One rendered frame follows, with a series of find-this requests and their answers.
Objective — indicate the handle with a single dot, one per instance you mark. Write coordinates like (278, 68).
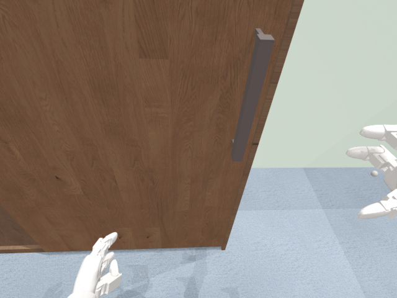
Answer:
(259, 62)

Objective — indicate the robot right hand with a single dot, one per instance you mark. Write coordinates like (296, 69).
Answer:
(383, 160)

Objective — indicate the wardrobe door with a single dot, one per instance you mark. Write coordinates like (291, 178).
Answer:
(119, 116)
(11, 232)

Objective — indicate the robot left hand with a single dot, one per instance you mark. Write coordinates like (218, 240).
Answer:
(90, 274)

